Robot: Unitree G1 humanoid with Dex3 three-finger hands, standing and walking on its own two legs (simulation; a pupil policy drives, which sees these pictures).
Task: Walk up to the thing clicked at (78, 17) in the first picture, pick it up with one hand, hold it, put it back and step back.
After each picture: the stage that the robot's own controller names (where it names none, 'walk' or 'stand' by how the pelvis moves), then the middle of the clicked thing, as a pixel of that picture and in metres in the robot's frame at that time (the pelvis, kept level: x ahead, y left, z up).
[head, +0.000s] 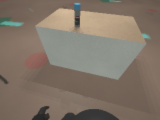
stand; (77, 16) +1.06 +0.22 +0.14
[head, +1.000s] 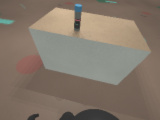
walk; (77, 18) +0.93 +0.19 +0.14
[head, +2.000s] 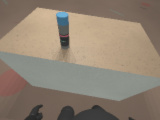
stand; (64, 33) +0.54 +0.23 +0.15
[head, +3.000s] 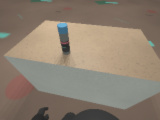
stand; (64, 40) +0.55 +0.25 +0.14
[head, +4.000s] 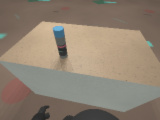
stand; (61, 44) +0.51 +0.25 +0.13
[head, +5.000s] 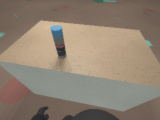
stand; (59, 44) +0.50 +0.26 +0.13
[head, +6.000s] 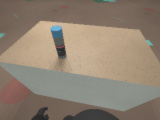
stand; (59, 44) +0.50 +0.26 +0.13
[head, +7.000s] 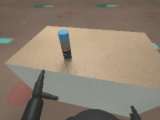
rise first; (65, 47) +0.49 +0.24 +0.14
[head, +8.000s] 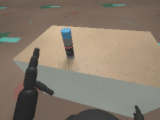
go down; (68, 45) +0.52 +0.24 +0.14
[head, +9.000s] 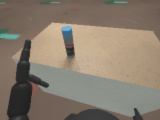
go down; (69, 44) +0.51 +0.23 +0.14
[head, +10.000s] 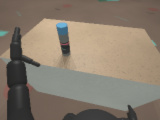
go down; (64, 41) +0.52 +0.23 +0.14
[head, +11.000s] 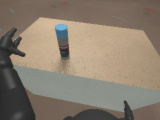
go down; (63, 44) +0.48 +0.21 +0.14
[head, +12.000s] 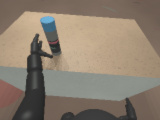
close in; (52, 39) +0.49 +0.24 +0.16
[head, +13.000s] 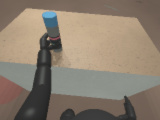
lift; (54, 35) +0.51 +0.23 +0.17
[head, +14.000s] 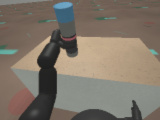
lift; (68, 35) +0.33 +0.12 +0.37
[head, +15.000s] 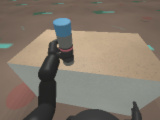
hold; (66, 46) +0.33 +0.15 +0.29
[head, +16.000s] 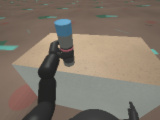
hold; (66, 46) +0.33 +0.15 +0.29
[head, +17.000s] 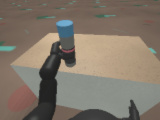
crouch; (68, 47) +0.33 +0.14 +0.29
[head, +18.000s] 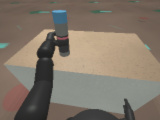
crouch; (62, 36) +0.42 +0.19 +0.30
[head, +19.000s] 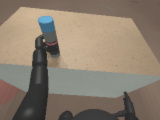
lower; (51, 40) +0.47 +0.23 +0.16
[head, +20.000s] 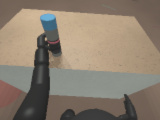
lower; (53, 38) +0.48 +0.22 +0.18
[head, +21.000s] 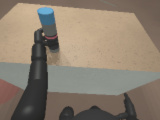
lower; (51, 34) +0.49 +0.22 +0.18
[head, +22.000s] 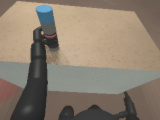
lower; (50, 32) +0.50 +0.22 +0.18
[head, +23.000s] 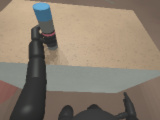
lower; (48, 31) +0.51 +0.23 +0.18
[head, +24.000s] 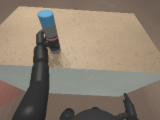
open; (51, 35) +0.50 +0.22 +0.18
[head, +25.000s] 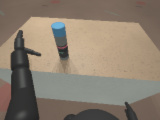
sink last; (61, 44) +0.46 +0.20 +0.16
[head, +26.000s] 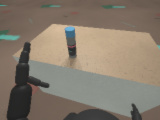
stand; (71, 44) +0.52 +0.22 +0.15
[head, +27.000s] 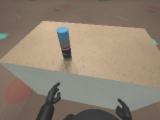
stand; (65, 46) +0.48 +0.21 +0.14
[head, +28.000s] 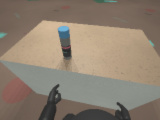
stand; (65, 45) +0.49 +0.22 +0.14
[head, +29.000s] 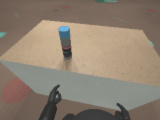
stand; (66, 45) +0.49 +0.22 +0.14
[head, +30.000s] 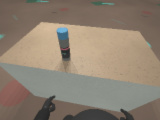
stand; (64, 46) +0.48 +0.21 +0.14
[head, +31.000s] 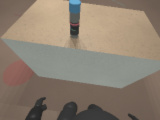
walk; (74, 21) +0.64 +0.17 +0.15
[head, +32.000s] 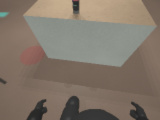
walk; out of the picture +1.00 +0.25 +0.17
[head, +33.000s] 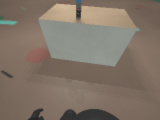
stand; (78, 8) +1.24 +0.25 +0.15
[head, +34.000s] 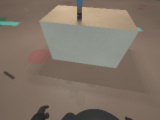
stand; (79, 10) +1.21 +0.24 +0.13
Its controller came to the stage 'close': yes
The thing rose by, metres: 0.22
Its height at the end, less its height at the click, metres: +0.00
